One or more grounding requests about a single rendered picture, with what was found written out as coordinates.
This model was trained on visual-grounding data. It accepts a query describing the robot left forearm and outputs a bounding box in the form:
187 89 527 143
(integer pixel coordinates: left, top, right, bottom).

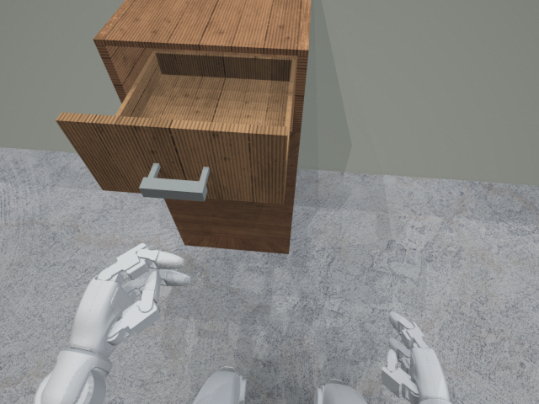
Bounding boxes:
33 348 112 404

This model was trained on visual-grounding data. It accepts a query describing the robot right hand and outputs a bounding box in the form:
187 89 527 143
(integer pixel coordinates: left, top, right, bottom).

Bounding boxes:
382 311 450 404

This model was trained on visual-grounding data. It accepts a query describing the handle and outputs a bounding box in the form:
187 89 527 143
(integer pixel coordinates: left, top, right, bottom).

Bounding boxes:
139 163 210 202

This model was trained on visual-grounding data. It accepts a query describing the robot thigh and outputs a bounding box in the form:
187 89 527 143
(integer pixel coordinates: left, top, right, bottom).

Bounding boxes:
313 383 368 404
192 371 246 404

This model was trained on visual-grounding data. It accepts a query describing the robot left hand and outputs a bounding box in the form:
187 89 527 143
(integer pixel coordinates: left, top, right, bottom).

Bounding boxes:
69 243 192 358

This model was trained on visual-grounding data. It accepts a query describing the right robot thigh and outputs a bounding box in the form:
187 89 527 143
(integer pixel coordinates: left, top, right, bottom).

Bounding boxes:
313 383 368 404

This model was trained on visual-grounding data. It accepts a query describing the left robot thigh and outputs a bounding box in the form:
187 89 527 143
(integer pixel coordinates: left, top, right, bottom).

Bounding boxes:
192 371 246 404

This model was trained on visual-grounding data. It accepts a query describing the cabinet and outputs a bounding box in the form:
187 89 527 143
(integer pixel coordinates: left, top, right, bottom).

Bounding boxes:
93 0 312 254

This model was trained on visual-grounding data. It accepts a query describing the drawer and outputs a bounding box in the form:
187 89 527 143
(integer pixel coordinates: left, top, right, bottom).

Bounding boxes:
56 50 296 205

